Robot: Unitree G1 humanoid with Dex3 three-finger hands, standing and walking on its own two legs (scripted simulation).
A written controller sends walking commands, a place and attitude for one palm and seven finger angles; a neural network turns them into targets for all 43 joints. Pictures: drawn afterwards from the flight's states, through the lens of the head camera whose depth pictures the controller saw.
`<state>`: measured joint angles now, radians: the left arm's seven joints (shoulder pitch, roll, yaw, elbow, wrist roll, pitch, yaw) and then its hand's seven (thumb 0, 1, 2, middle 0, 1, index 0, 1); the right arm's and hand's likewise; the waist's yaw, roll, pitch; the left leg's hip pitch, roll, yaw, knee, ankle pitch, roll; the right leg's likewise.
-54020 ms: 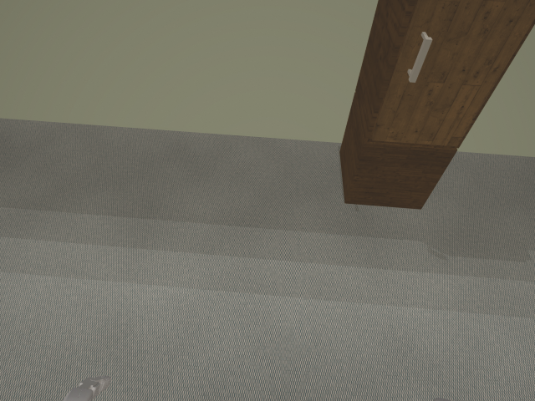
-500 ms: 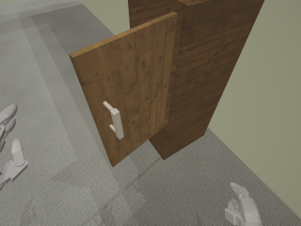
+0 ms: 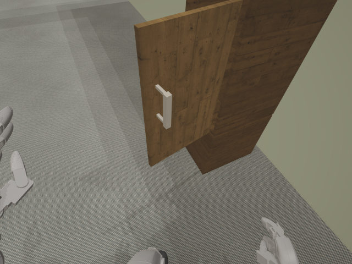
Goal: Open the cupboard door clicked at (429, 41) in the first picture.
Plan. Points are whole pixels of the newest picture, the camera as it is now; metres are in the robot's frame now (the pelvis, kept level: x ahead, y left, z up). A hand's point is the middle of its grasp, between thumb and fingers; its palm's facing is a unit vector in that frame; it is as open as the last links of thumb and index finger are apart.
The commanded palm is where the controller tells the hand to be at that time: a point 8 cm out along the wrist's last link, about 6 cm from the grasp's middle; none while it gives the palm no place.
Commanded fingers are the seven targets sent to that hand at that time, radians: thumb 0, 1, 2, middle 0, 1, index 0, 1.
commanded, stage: step back with the hand held close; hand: left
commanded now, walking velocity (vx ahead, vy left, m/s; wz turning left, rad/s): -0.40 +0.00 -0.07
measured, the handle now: (163, 107) +0.53 +0.09 +0.02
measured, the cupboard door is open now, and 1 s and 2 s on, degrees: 100 100 100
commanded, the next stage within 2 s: stop stepping back and stand still in 0.16 s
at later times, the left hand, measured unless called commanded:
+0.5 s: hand out of the picture +0.05 +0.29 +0.18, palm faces +0.46 -0.81 -0.35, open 7.4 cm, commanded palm +0.02 +0.32 +0.19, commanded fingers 0.00 0.90 0.90 -0.20 -0.30 -0.20 -0.30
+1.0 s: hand out of the picture -0.06 +0.29 +0.18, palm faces +0.41 -0.79 -0.45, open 7.4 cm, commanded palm -0.10 +0.31 +0.19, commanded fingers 0.00 0.90 0.90 -0.20 -0.30 -0.20 -0.30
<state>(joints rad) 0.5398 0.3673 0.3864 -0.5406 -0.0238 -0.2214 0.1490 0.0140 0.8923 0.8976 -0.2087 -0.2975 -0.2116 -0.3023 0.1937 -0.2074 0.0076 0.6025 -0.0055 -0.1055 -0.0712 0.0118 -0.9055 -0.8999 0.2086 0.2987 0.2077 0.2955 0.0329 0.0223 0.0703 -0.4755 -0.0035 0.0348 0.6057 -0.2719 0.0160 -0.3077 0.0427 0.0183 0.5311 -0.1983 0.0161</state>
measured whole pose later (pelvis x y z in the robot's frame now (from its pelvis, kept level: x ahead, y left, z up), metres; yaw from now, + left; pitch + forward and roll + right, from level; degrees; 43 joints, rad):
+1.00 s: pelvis -0.27 +0.03 +0.01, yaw -6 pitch +0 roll +2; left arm 0.51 0.39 0.44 -0.35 -0.03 -0.20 0.13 0.01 0.89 0.90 -0.21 -0.30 -0.21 -0.30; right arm 0.29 -0.23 -0.02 0.72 -0.01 -0.09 -0.10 0.01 -0.91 -0.90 0.21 0.30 0.21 0.30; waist 0.01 -0.02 -0.09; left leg -0.57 0.05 0.04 1.09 -0.26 -0.01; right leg -0.26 0.01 -0.11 0.50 -0.25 -0.09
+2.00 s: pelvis -0.26 +0.02 +0.02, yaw -4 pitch -1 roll +0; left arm 0.28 0.16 0.00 1.11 0.00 0.00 0.02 0.00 0.93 0.90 -0.20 -0.30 -0.20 -0.30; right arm 0.29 -0.16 0.01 1.06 -0.02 0.02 -0.03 0.01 -0.91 -0.90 0.20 0.30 0.20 0.29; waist 0.01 0.04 0.05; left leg -0.16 -0.01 0.07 0.39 -0.21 0.04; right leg -0.17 0.02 -0.17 0.36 -0.18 -0.07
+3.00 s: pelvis -0.24 +0.00 +0.02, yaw -6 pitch -2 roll +1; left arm 0.23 0.16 0.01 1.16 0.00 -0.02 0.03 0.00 0.91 0.90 -0.20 -0.30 -0.20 -0.30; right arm 0.25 -0.18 0.00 1.15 -0.02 0.00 -0.04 0.00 -0.91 -0.90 0.20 0.30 0.20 0.29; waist -0.01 0.04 0.05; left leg -0.09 0.01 0.10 0.34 -0.22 0.01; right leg -0.12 0.05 -0.13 0.34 -0.20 -0.09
